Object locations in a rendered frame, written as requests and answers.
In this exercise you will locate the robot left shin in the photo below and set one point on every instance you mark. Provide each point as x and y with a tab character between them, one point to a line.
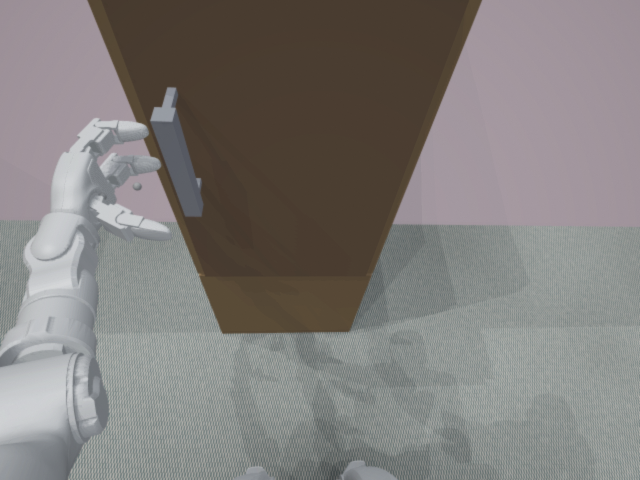
257	469

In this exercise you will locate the robot right shin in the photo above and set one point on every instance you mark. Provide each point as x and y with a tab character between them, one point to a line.
354	464

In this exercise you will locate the robot shin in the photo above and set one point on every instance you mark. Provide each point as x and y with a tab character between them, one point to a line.
354	464
257	469

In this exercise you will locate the left robot forearm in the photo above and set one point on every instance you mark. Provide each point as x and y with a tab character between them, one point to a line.
58	311

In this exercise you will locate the robot left upper arm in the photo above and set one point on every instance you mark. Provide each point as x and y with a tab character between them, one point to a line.
48	409

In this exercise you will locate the cupboard door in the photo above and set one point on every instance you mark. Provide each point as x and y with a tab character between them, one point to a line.
300	118

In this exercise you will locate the robot left hand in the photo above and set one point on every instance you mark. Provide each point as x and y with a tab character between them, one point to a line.
77	180

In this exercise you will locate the handle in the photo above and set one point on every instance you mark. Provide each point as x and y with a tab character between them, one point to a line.
167	128

